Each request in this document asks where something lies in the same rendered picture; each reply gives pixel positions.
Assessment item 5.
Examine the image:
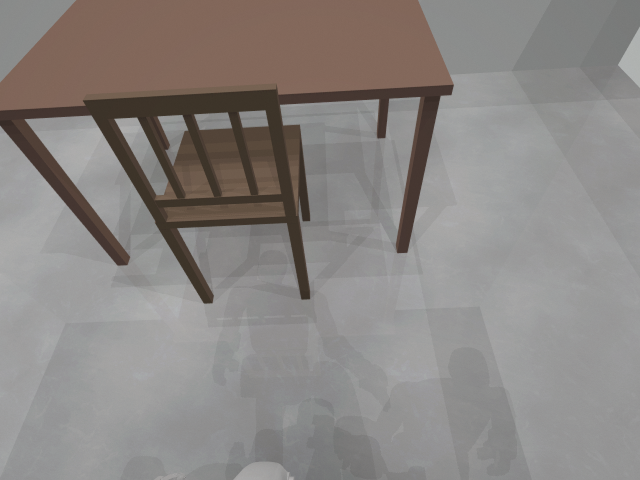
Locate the chair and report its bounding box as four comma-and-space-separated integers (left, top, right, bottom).
83, 83, 310, 304

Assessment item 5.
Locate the table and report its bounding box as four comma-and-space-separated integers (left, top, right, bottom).
0, 0, 454, 266

